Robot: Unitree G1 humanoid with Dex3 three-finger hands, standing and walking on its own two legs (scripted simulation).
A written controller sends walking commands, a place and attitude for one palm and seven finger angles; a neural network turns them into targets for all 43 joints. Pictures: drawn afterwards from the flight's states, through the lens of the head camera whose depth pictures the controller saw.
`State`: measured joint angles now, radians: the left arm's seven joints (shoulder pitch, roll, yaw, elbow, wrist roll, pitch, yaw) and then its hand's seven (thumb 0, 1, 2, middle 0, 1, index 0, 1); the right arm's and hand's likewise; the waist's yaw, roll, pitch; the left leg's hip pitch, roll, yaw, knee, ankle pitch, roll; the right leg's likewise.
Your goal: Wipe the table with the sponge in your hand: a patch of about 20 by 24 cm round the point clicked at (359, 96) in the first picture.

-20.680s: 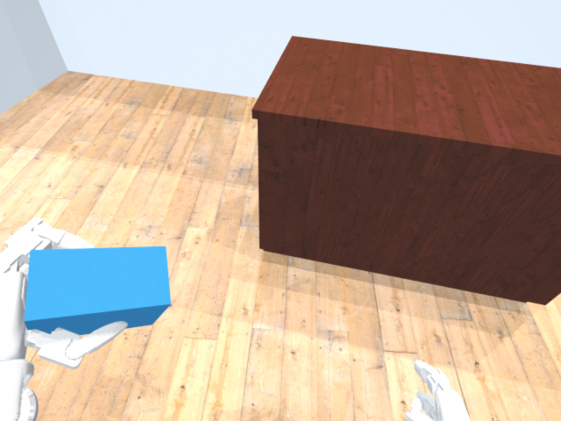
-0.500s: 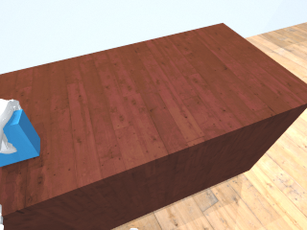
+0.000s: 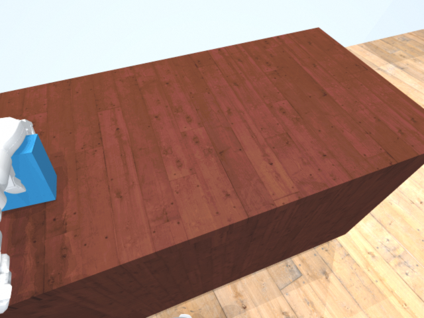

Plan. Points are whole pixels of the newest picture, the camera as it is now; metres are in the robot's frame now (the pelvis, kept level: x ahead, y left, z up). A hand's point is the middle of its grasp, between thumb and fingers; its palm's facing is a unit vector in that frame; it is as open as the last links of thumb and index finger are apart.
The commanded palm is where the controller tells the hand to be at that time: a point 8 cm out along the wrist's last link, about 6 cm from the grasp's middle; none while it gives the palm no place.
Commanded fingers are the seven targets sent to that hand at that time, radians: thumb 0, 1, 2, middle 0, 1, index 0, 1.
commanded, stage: slide across to the middle lane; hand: left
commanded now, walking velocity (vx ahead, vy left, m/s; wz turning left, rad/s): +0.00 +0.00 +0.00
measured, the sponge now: (22, 180) +0.35 +0.41 +0.04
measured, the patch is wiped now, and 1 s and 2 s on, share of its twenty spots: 0.35 0.40 0.65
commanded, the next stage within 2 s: wipe back along the middle lane in 0.72 s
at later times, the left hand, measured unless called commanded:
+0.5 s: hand (28, 140) +0.40 +0.39 +0.10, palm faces -0.14 +0.03 -0.99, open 10.5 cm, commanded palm +0.40 +0.35 +0.15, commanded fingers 0.00 0.10 1.30 -1.20 -1.60 -1.20 -1.60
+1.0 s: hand (53, 140) +0.41 +0.34 +0.09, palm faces -0.09 -0.01 -1.00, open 10.5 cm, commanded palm +0.38 +0.32 +0.13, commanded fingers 0.00 0.10 1.30 -1.20 -1.60 -1.20 -1.60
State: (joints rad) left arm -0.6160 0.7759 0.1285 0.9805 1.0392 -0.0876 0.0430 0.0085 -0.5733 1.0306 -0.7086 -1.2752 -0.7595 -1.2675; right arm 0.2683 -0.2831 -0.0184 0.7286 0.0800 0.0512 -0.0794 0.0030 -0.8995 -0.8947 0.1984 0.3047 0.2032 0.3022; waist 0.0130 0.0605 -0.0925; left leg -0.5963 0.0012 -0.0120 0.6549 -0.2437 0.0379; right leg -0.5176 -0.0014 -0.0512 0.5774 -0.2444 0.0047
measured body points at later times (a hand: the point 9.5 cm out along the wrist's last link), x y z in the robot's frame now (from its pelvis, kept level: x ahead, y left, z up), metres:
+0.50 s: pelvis +0.03 +0.00 +0.01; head +0.08 +0.00 +0.46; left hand +0.40 +0.38 +0.15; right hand +0.12 -0.27 -0.12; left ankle +0.04 +0.09 -0.72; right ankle +0.02 -0.13 -0.72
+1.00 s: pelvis +0.05 +0.00 +0.02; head +0.09 -0.02 +0.46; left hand +0.41 +0.34 +0.15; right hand +0.20 -0.26 -0.11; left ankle +0.04 +0.09 -0.72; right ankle +0.02 -0.14 -0.72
